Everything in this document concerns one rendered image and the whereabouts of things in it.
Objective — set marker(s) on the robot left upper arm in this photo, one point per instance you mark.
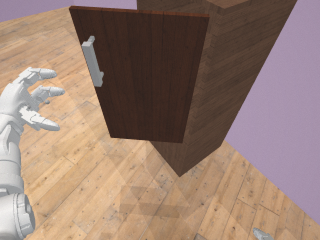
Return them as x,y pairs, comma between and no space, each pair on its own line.
17,219

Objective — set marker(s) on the left robot hand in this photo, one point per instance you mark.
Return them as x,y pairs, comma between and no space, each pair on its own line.
15,97

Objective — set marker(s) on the cupboard door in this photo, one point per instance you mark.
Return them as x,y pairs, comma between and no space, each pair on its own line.
150,60

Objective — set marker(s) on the handle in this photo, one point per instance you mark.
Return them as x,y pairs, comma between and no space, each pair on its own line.
92,63

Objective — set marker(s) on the right robot hand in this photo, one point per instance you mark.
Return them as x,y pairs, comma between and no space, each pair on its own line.
259,234

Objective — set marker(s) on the robot left forearm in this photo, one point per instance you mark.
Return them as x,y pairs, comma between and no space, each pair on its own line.
10,156

